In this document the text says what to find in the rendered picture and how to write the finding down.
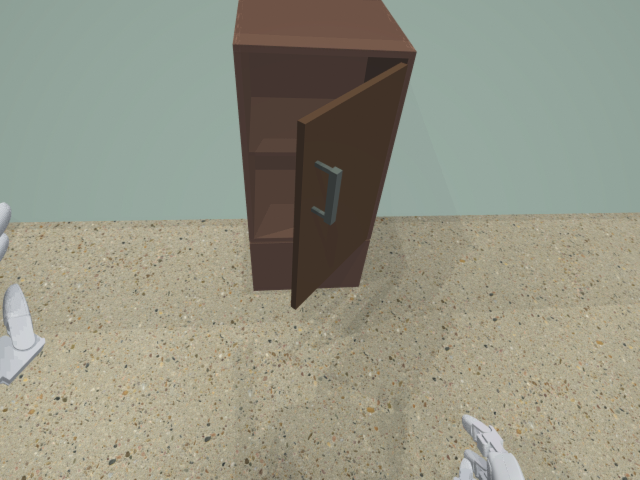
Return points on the handle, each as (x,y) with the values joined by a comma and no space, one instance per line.
(333,190)

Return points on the robot left hand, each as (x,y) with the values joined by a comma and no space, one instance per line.
(18,350)

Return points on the cupboard door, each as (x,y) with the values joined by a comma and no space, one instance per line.
(351,133)

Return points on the robot right hand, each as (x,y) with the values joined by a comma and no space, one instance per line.
(500,464)

